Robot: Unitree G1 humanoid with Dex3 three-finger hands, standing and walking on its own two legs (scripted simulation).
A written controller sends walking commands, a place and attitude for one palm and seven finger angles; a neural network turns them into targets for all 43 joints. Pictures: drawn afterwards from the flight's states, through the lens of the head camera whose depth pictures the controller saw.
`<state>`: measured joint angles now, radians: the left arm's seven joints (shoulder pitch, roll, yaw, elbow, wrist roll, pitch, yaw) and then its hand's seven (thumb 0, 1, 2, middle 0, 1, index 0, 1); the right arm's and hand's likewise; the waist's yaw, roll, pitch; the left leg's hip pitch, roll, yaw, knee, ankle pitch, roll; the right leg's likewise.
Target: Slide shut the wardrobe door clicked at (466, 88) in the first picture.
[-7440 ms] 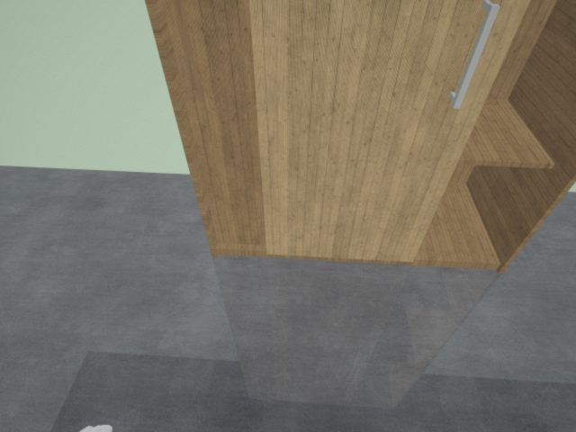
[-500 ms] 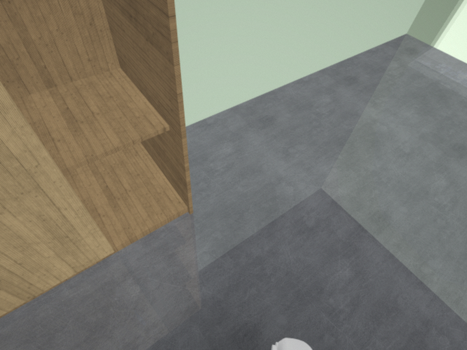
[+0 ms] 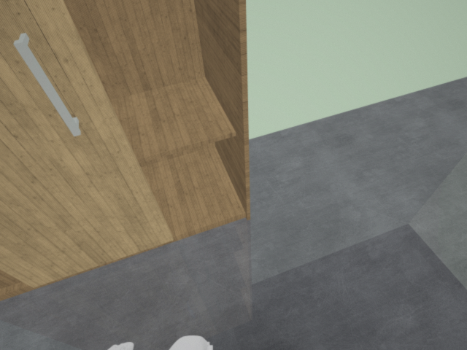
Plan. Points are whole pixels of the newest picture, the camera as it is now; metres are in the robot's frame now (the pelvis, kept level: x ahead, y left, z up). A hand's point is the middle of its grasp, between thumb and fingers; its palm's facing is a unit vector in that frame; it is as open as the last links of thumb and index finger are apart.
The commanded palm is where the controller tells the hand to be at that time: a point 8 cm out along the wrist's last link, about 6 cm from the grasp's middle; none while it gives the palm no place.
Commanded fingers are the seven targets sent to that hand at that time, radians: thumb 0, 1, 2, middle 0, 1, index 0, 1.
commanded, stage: turn to face it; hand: left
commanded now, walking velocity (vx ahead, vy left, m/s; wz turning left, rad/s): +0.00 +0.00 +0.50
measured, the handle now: (52, 89) +0.62 +0.43 +0.13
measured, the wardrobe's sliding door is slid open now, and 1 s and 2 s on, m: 0.37 0.37 0.37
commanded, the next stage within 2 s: take the last steps up to it in 0.50 s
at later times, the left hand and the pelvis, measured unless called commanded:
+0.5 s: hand out of the picture +0.00 +0.28 -0.17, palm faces +0.27 -0.93 -0.24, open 7.3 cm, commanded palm none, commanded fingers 0.00 0.90 0.90 -0.20 -0.30 -0.20 -0.30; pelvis +0.00 +0.06 +0.00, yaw +12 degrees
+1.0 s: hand out of the picture -0.05 +0.18 -0.16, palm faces +0.40 -0.90 -0.19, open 7.3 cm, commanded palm none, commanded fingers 0.00 0.90 0.90 -0.20 -0.30 -0.20 -0.30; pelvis +0.05 +0.04 +0.01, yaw +19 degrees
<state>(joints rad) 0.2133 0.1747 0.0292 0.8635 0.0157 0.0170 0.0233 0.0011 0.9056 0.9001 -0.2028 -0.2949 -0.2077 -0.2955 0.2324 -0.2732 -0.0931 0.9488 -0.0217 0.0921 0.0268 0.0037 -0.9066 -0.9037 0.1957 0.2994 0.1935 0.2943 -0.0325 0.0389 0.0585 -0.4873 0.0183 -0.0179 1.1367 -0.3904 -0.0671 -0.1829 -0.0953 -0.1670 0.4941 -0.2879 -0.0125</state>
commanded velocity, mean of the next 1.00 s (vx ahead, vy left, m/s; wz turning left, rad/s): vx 0.12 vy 0.00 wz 0.21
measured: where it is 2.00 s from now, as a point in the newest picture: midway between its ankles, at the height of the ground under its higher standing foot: outside the picture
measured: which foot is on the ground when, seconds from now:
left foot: up 0.00-0.18, down 0.20-0.70, up 0.72-1.00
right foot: down 0.00-0.20, up 0.22-0.68, down 0.70-1.00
